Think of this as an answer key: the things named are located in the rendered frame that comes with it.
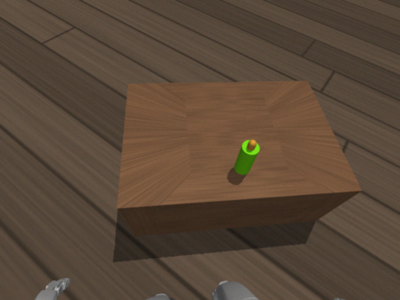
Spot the bottle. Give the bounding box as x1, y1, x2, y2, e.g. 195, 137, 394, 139
234, 139, 260, 175

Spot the left robot hand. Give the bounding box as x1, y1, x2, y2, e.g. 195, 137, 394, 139
35, 278, 71, 300

